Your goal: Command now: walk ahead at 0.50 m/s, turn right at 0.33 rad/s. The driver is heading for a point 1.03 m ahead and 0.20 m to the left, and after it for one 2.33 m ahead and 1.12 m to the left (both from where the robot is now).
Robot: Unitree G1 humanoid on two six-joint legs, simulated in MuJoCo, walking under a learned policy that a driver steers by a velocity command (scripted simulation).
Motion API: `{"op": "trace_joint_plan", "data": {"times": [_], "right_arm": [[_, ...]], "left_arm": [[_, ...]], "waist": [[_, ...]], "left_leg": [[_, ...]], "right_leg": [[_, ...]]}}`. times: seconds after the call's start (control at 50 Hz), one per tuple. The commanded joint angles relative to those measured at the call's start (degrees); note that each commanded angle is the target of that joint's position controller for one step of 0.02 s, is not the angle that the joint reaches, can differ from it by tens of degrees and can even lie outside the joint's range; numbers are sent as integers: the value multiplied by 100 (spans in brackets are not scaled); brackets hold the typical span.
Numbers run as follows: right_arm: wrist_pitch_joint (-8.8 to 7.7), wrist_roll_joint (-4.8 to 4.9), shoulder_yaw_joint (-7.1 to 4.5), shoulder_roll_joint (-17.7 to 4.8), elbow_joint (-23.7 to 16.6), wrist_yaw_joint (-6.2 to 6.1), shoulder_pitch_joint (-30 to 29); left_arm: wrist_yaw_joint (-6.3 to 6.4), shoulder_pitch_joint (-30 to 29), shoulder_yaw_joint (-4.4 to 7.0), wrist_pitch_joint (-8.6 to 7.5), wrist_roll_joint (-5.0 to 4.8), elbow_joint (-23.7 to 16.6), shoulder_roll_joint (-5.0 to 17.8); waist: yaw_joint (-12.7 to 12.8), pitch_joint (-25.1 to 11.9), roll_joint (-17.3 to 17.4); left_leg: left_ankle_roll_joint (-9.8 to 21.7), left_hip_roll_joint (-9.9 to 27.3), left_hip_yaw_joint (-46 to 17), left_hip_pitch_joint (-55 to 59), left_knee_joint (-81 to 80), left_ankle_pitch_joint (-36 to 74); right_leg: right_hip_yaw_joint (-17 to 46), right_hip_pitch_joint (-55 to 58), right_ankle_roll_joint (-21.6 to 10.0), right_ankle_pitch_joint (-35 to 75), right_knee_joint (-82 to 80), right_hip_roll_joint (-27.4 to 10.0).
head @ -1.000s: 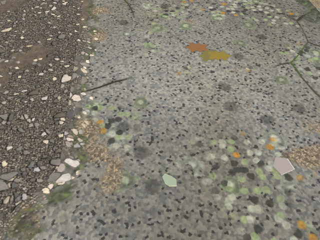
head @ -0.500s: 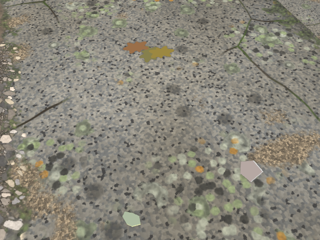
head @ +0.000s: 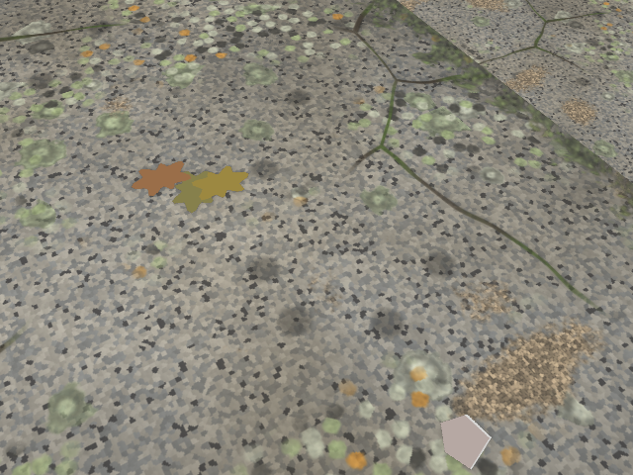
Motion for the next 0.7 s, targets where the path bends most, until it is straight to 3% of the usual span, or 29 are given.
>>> {"op": "trace_joint_plan", "data": {"times": [0.02,0.1,0.2,0.26,0.32,0.34,0.36,0.38,0.4,0.42,0.44,0.46,0.48,0.5,0.52,0.58,0.7], "right_arm": [[-88,39,-163,-496,63,7,813],[-273,146,-199,-601,349,95,1163],[-219,179,-205,-602,581,122,1396],[-188,177,-251,-774,756,128,1744],[-117,161,-276,-867,907,99,1928],[-90,160,-278,-899,943,84,1917],[-60,187,-275,-909,974,75,1887],[-63,209,-229,-781,938,75,1896],[-88,296,-101,-329,621,96,1933],[-40,300,-142,-337,612,47,2269],[40,188,-261,-737,694,6,1939],[44,197,-246,-583,668,49,1690],[78,210,-236,-451,709,74,1633],[149,133,-252,-412,738,110,1639],[223,77,-248,-336,794,152,1718],[328,72,-276,-217,678,247,1385],[326,61,-202,-44,247,364,181]], "left_arm": [[-118,21,37,14,111,-382,346],[-201,-286,-19,100,154,-495,207],[-302,-1574,-210,38,141,-907,-14],[-295,-2046,-265,6,94,-1025,-6],[-223,-2140,-235,-33,100,-1090,131],[-188,-1897,-207,-61,119,-1025,172],[-141,-1286,-155,-115,163,-817,239],[-71,-393,-52,-185,255,-529,486],[27,462,86,-221,385,-476,1048],[44,512,184,-116,193,-404,1284],[32,60,93,-81,89,-478,860],[19,-358,-6,-118,57,-507,489],[6,-565,-65,-165,59,-489,246],[23,-637,-98,-211,40,-438,132],[33,-633,-100,-262,45,-399,106],[51,-480,-46,-401,-12,-260,184],[85,-102,-35,-392,-2,24,131]], "waist": [[-302,-300,643],[-217,-270,714],[-412,5,678],[-576,20,694],[-548,70,668],[-401,-19,644],[-94,-297,474],[245,-872,224],[498,-1726,-696],[312,-2098,-1416],[187,-1255,-527],[17,-604,-358],[-131,-303,-314],[-264,-144,-423],[-340,-105,-475],[-441,-51,-305],[-276,230,-249]], "left_leg": [[768,1539,-1922,1546,-1672,463],[914,1475,-1284,1528,-1905,1483],[810,1151,-524,1321,-2220,1551],[733,1241,-456,1495,-2101,1812],[674,1480,-599,1883,-1745,2312],[624,1465,-607,1949,-1382,2850],[535,1286,-461,1875,-599,3354],[427,993,-285,1313,511,2900],[225,494,25,-116,2383,672],[191,-137,-86,-1207,3647,-2012],[254,217,-526,-1549,3966,-1713],[254,421,-545,-1539,3814,-1271],[232,566,-517,-1328,3555,-995],[185,644,-497,-1163,3396,-863],[136,657,-463,-996,3395,-736],[59,674,-403,-1340,3377,-246],[-33,658,-85,-1785,2051,877]], "right_leg": [[98,-1557,101,360,246,-608],[19,-1797,190,588,-206,-606],[-612,-1734,344,1685,-1910,-899],[-868,-1318,278,1820,-2663,-836],[-911,-1034,87,1465,-3074,-741],[-928,-655,24,1311,-3279,-620],[-962,160,-72,1384,-3690,-478],[-653,1464,-228,1350,-3777,-742],[1274,3043,-599,629,-4035,-2440],[3050,3282,-987,399,-4749,-3270],[2440,2606,-870,191,-4820,-2991],[1676,1902,-753,480,-5010,-2710],[1083,1400,-560,878,-5236,-2442],[641,1084,-424,1174,-5378,-2246],[348,893,-372,1522,-5453,-2150],[-273,984,-388,2307,-5605,-2086],[-1275,1208,-345,3012,-5617,-1888]]}}
Velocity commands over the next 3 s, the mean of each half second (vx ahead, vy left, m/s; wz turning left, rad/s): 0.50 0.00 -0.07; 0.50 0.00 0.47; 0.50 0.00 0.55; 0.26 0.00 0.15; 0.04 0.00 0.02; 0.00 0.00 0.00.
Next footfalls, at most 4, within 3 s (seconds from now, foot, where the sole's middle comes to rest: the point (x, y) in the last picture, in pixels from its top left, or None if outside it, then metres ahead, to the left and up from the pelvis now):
0.38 right None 0.34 -0.13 -0.77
0.92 left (303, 401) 0.61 0.08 -0.77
1.44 right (323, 270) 0.96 0.06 -0.77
1.90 left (227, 260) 0.98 0.30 -0.77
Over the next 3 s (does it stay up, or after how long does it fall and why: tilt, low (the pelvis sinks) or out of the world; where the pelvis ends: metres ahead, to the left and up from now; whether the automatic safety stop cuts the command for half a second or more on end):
stays up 0.98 0.17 0.01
